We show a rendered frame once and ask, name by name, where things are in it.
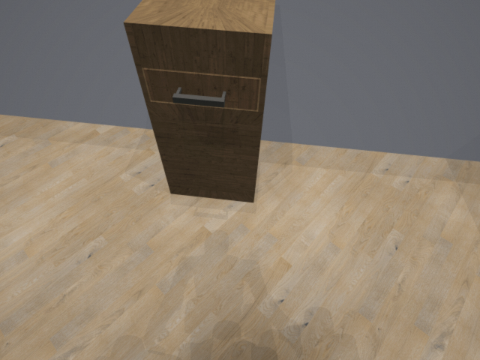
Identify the handle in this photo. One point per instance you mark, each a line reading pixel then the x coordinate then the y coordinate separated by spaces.
pixel 198 100

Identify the cabinet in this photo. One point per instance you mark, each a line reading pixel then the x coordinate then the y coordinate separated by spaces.
pixel 206 151

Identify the drawer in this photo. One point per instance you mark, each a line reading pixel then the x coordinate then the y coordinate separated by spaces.
pixel 241 92

